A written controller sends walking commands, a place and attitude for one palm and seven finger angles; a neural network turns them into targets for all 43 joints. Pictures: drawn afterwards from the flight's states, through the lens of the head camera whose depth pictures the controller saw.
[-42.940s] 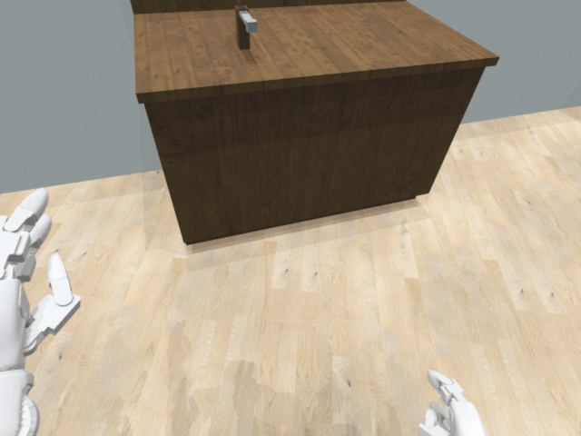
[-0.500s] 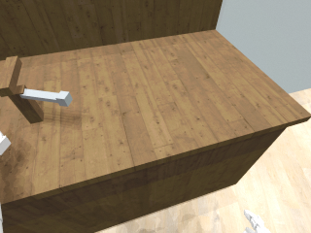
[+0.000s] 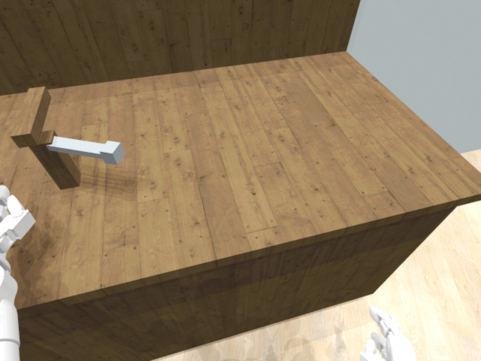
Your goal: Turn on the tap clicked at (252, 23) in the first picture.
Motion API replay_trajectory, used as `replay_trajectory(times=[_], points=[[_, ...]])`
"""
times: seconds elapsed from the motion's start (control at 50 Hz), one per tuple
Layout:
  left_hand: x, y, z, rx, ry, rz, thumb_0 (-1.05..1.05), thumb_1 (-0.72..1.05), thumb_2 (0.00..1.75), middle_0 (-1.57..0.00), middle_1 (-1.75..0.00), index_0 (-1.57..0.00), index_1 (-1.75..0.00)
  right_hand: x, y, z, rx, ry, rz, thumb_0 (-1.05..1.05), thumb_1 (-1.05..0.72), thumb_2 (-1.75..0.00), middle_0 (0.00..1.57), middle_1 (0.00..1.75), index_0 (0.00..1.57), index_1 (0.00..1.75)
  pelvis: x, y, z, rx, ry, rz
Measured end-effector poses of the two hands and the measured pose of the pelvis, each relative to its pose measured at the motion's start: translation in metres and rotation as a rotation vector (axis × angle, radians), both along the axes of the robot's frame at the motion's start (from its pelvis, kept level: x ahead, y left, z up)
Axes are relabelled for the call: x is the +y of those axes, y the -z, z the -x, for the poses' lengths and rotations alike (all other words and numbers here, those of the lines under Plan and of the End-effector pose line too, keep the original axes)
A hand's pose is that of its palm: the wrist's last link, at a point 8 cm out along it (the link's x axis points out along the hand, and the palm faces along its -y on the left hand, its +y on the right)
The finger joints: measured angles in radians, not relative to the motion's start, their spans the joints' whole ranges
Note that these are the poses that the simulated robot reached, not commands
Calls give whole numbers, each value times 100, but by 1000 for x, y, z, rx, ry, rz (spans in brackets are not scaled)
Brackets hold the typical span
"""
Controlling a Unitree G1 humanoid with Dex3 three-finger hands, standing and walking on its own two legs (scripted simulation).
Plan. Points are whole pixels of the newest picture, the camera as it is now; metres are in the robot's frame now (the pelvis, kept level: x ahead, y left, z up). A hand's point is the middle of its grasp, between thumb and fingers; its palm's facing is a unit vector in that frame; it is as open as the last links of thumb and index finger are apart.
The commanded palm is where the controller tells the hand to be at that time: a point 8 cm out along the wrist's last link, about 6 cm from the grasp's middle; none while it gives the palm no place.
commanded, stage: push the lever round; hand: left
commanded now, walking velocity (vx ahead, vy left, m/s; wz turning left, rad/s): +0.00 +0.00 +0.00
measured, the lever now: (112, 152) +0.41 +0.27 +0.12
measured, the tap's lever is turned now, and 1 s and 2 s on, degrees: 63 63 63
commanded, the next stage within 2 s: none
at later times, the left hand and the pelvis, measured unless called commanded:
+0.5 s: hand (49, 213) +0.28 +0.33 +0.11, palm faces +0.59 -0.81 -0.09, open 7.9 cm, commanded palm +0.23 +0.36 +0.11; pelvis -0.01 -0.02 +0.00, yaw +0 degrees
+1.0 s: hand (76, 207) +0.30 +0.29 +0.11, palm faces +0.66 -0.75 -0.06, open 7.9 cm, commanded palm +0.25 +0.32 +0.11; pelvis -0.01 -0.02 +0.00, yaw +0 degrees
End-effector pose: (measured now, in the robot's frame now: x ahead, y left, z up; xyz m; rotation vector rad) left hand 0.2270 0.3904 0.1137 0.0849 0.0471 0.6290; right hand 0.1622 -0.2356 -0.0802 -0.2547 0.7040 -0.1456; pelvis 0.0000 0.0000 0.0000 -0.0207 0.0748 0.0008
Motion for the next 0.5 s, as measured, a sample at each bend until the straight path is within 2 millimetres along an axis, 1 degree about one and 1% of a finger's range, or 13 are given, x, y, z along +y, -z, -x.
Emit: replay_trajectory(times=[0.24, 0.5], points=[[-15, 0, 4, -7, -13, -2, 2, 89, 90, -16, -15, -15, -15, -12, 6, 13, 40, 18, 3, 2, -91, -90, 20, 30, 20, 30, -7, 0, 2, -9, 0, -4], [-32, -4, -6, -13, 2, -5, 2, 89, 90, -16, -15, -15, -15, -24, 8, 22, 44, 44, -8, 2, -91, -90, 20, 30, 20, 30, -16, 0, 6, -15, 7, -9]])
